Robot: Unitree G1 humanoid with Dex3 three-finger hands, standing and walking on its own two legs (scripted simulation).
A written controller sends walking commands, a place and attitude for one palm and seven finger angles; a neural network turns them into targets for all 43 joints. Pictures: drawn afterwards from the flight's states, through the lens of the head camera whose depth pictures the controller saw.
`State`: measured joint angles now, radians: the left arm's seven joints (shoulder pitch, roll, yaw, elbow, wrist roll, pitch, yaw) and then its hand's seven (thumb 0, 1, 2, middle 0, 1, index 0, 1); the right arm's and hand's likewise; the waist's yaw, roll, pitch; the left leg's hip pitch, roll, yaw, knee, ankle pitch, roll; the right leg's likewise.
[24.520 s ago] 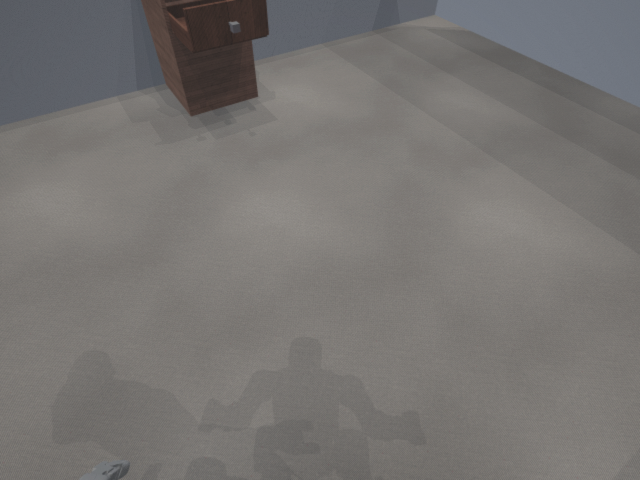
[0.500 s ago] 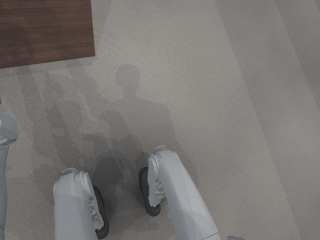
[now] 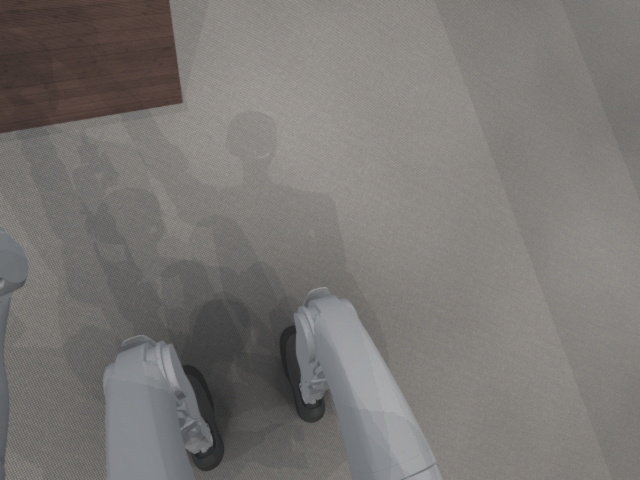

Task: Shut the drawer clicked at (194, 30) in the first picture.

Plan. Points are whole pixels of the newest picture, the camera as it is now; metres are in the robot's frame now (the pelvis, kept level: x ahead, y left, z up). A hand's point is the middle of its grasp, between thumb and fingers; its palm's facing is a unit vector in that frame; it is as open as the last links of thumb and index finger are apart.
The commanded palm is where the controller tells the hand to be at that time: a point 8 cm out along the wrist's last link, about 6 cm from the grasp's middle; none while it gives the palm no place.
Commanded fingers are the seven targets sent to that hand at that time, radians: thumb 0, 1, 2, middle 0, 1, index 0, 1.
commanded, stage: pull the fist back off the drawer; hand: left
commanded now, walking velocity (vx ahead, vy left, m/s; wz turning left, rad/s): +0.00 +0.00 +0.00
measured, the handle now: out of the picture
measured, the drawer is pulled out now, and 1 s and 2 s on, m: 0.00 0.00 0.00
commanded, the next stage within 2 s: draw the hand back to the body in 0.36 s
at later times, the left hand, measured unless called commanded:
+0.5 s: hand out of the picture +0.58 +0.22 +0.05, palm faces +0.15 -0.99 -0.01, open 3.3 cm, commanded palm +0.55 +0.23 +0.07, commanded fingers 0.00 0.90 0.90 -1.40 -1.60 -1.40 -1.60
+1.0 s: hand out of the picture +0.42 +0.22 +0.21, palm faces +0.16 -0.99 -0.07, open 3.3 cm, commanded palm +0.37 +0.27 +0.23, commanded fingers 0.00 0.90 0.90 -1.40 -1.60 -1.40 -1.60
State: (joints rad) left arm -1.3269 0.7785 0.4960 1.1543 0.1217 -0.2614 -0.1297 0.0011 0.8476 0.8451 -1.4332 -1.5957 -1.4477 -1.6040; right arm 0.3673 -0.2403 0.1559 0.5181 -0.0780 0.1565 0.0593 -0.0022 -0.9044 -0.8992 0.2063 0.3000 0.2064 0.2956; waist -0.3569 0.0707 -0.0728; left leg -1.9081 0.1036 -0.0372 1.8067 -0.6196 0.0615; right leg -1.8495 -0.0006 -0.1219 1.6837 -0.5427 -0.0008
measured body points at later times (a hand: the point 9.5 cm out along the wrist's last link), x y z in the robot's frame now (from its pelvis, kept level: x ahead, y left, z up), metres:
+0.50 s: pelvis +0.04 +0.00 +0.04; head +0.27 +0.07 +0.42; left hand +0.57 +0.27 +0.05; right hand +0.12 -0.28 -0.07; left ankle +0.06 +0.10 -0.48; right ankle +0.10 -0.12 -0.48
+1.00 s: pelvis +0.07 +0.00 +0.18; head +0.17 +0.02 +0.62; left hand +0.40 +0.28 +0.22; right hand +0.24 -0.24 +0.07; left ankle +0.06 +0.10 -0.48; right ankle +0.10 -0.12 -0.48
